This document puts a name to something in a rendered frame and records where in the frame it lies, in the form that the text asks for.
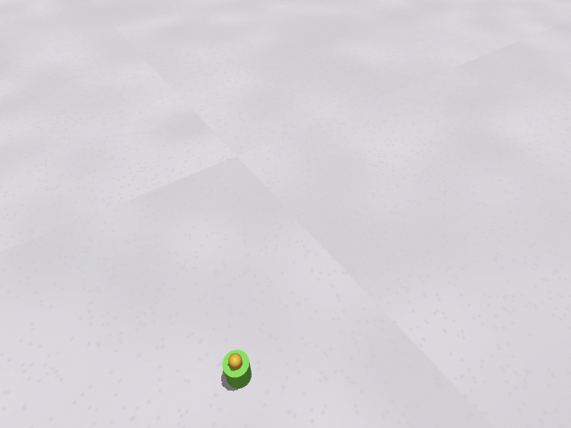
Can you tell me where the bottle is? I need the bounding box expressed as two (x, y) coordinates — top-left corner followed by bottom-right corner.
(222, 350), (252, 389)

